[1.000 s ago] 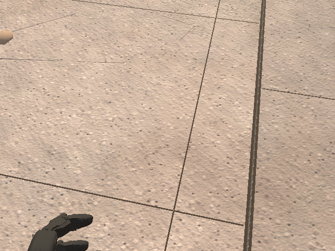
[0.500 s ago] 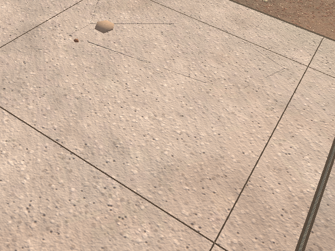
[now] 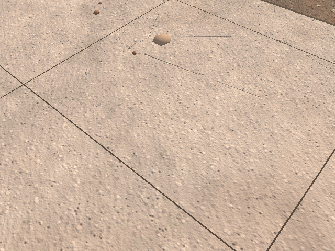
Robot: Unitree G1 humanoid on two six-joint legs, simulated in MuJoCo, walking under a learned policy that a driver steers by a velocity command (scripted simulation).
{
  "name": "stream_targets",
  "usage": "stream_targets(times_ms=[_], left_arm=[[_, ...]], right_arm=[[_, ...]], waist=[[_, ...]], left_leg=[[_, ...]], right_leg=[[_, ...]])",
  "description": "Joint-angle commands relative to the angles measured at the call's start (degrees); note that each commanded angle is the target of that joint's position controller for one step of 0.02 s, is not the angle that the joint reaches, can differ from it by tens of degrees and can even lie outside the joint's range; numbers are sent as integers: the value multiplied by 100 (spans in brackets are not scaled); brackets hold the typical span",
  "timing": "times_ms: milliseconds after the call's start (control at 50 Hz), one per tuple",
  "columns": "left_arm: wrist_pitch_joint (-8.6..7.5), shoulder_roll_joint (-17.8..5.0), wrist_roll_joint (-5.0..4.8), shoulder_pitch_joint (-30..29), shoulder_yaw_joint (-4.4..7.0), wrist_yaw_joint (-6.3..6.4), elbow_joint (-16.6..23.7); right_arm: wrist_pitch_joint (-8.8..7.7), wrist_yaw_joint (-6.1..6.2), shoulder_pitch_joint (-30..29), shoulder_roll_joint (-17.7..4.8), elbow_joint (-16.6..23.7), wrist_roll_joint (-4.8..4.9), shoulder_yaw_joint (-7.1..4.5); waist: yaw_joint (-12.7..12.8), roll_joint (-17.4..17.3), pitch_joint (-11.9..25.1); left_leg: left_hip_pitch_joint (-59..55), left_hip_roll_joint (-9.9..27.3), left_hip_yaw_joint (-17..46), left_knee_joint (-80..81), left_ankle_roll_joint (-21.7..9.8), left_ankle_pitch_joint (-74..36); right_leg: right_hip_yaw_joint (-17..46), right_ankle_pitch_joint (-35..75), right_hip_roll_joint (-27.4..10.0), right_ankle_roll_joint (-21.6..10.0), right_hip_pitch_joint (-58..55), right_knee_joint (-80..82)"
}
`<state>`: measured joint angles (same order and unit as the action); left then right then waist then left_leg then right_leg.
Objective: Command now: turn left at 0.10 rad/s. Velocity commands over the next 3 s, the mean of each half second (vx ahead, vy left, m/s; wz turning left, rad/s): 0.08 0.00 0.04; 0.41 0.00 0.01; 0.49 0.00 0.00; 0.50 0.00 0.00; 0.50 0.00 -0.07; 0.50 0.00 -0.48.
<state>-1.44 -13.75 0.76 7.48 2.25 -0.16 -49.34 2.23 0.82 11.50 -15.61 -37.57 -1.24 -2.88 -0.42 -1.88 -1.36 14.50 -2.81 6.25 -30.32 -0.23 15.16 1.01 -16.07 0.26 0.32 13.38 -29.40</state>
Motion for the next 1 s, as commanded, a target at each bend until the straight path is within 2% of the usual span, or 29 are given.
stream_targets(times_ms=[20, 120, 280, 300, 340, 360, 400, 440, 460, 480, 500, 520, 540, 560, 580, 600, 620, 640, 660, 700, 760, 800, 840, 880, 920, 940, 960, 980, 1000], left_arm=[[-94, -830, -36, -229, 141, 8, 308], [-46, -742, -59, -141, 101, 37, 177], [-6, -690, -69, -143, 73, 35, -131], [5, -662, -64, -56, 66, 39, -212], [29, -772, -133, 29, 110, 59, -298], [13, -794, -167, 62, 118, 74, -300], [-103, -852, -232, 304, 134, 92, -323], [-223, -1088, -226, 682, 213, 80, -424], [-237, -1205, -212, 714, 248, 70, -415], [-238, -1245, -219, 675, 263, 58, -378], [-232, -1196, -241, 532, 252, 40, -314], [-207, -1123, -265, 272, 228, 15, -226], [-191, -993, -251, -28, 186, 3, -125], [-254, -637, -234, -344, 81, 14, 52], [-407, -662, -213, -402, 83, 29, 265], [-481, -956, -224, -375, 164, 17, 253], [-506, -967, -307, -184, 179, -34, 183], [-503, -863, -327, -146, 158, -70, 138], [-488, -818, -294, -246, 156, -111, 154], [-437, -603, -252, -383, 123, -207, 188], [-421, -349, -163, -828, 12, -292, 398], [-443, -252, -142, -1285, -60, -306, 594], [-434, -358, -183, -1521, -60, -301, 760], [-436, -545, -221, -1587, -21, -300, 892], [-464, -753, -205, -1404, 59, -302, 908], [-459, -884, -189, -1106, 127, -279, 851], [-437, -1055, -191, -453, 235, -237, 683], [-396, -1249, -191, 466, 344, -178, 435], [-353, -1678, -120, 1496, 435, -101, 271]], right_arm=[[-90, -22, 7, -571, 364, 5, -182], [-175, -2, 69, -497, 272, 9, -178], [-218, 50, 205, -452, 155, 23, -176], [-211, 60, 297, -423, 93, 23, -172], [-197, 87, 356, -480, 76, 73, -202], [-222, 99, 380, -456, 104, 99, -194], [-382, 105, 325, -340, 189, 173, -151], [-595, 66, 162, -139, 285, 259, -107], [-672, 53, 57, -153, 332, 297, -109], [-728, 31, 32, -178, 344, 308, -111], [-766, -1, 177, -187, 287, 286, -124], [-784, -30, 517, -190, 139, 274, -149], [-775, -35, 1066, -287, -97, 273, -221], [-780, -19, 1741, -736, -275, 234, -380], [-784, -105, 2227, -1352, -354, 211, -557], [-808, -125, 2121, -910, -314, 130, -408], [-813, -121, 1900, -645, -256, 93, -324], [-803, -119, 1764, -575, -213, 97, -300], [-765, -127, 1685, -523, -247, 142, -261], [-684, -114, 1712, -355, -329, 145, -181], [-633, -35, 1696, -543, -378, 190, -215], [-636, 16, 1665, -674, -423, 175, -232], [-676, 15, 1783, -797, -541, 179, -262], [-705, 8, 1725, -812, -643, 241, -276], [-675, 18, 1617, -853, -701, 254, -297], [-633, 29, 1569, -920, -712, 231, -317], [-571, 40, 1504, -920, -719, 198, -311], [-532, 57, 1459, -870, -690, 163, -270], [-530, 76, 1587, -619, -563, 21, -156]], waist=[[-15, 458, 297], [69, 60, 292], [67, 93, 212], [71, 103, 314], [76, 193, 81], [84, 267, -179], [174, 461, -580], [256, 1030, -631], [248, 1197, -718], [219, 1214, -751], [101, 1174, -654], [-117, 1148, -497], [-393, 983, -290], [-654, -2, -136], [-746, -1522, 58], [-570, -1073, -12], [-374, -638, -127], [-303, -302, -77], [-277, -131, -198], [-232, -309, -166], [-239, -209, -284], [-320, -269, -412], [-359, -416, -492], [-246, -484, -585], [-44, -510, -386], [121, -616, -83], [462, -655, 379], [869, -577, 933], [1086, 346, 1777]], left_leg=[[-316, 338, 265, 270, -151, -959], [-238, 384, 347, 358, -135, -1176], [-298, 398, 341, 384, -116, -1205], [-342, 342, 284, 409, -131, -722], [-24, 155, 150, 313, -255, 1142], [284, 133, 142, 290, -316, 1911], [884, 144, 83, 17, -379, 2198], [1371, 16, -365, -843, -294, 1349], [1516, 89, -534, -1074, -279, 1034], [1401, 183, -495, -1007, -331, 986], [998, 208, -536, -692, -395, 959], [161, 167, -605, -109, -471, 774], [-969, 183, -439, 311, -519, 365], [-1797, 843, 933, 976, -828, 661], [-2680, 2008, 3034, 1674, -1467, 92], [-2862, 2294, 3339, 1600, -1691, -612], [-2899, 2203, 2738, 1488, -1583, -1092], [-2904, 2032, 2181, 1534, -1445, -1374], [-2834, 1925, 1732, 1618, -1319, -1926], [-2502, 1634, 1049, 1802, -1097, -2577], [-1854, 1368, 444, 2137, -1081, -2567], [-1225, 1165, 89, 2336, -1019, -2195], [-986, 1288, 89, 2525, -1005, -1834], [-1240, 1491, 96, 2490, -934, -1954], [-1717, 1613, 6, 2070, -807, -3047], [-1916, 1612, -64, 1615, -733, -4100], [-1910, 1484, -215, 789, -620, -5051], [-1337, 1265, -347, -353, -450, -5073], [41, 849, -510, -2322, -275, -2745]], right_leg=[[506, 660, -521, -236, 13, 543], [349, 887, -397, -222, -170, 290], [308, 857, -323, -167, -198, 299], [257, 378, -265, -176, -228, 329], [242, -1279, -152, -331, 26, 318], [393, -2006, -211, -463, 220, 404], [991, -2736, -547, -782, 246, 690], [2227, -3006, -1321, -1266, -198, 1314], [2752, -2874, -1714, -1502, -242, 1587], [2896, -2497, -1843, -1576, -99, 1606], [2609, -2006, -1742, -1470, 28, 1501], [2064, -1513, -1465, -1243, 383, 1324], [1432, -911, -1055, -938, 979, 895], [430, -32, -303, -476, 1741, -650], [-87, -528, 224, -183, 2802, -2382], [343, -1507, 57, -219, 3513, -3355], [468, -1272, -196, -371, 3749, -3764], [367, -879, -375, -450, 3841, -3790], [274, -560, -520, -469, 3941, -3569], [61, -107, -615, -399, 3606, -3128], [-238, 690, -462, -146, 3220, -2077], [-402, 1457, -263, -34, 2532, -1024], [-429, 1868, -137, -29, 2028, -517], [-258, 1923, -149, -177, 1957, -178], [-235, 1694, -65, -373, 1708, -7], [-343, 1479, 77, -484, 1296, -64], [-480, 1360, 244, -638, 461, -66], [-395, 1414, 141, -805, -872, -152], [1150, 1185, -1136, -1190, -2645, -292]])
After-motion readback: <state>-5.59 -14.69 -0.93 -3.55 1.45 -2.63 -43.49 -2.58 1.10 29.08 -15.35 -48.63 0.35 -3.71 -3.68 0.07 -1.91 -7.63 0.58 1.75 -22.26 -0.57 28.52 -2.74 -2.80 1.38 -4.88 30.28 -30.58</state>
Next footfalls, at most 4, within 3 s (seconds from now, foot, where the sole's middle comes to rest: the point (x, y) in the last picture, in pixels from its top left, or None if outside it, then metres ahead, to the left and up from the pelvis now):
0.98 right None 0.44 -0.11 -0.77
1.54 left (151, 197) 0.74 0.12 -0.77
2.06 right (202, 142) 1.03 -0.12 -0.77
2.58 left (157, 101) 1.33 0.10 -0.77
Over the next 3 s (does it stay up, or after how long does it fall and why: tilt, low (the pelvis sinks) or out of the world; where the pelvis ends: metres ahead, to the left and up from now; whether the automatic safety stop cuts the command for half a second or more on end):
stays up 1.35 -0.03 0.00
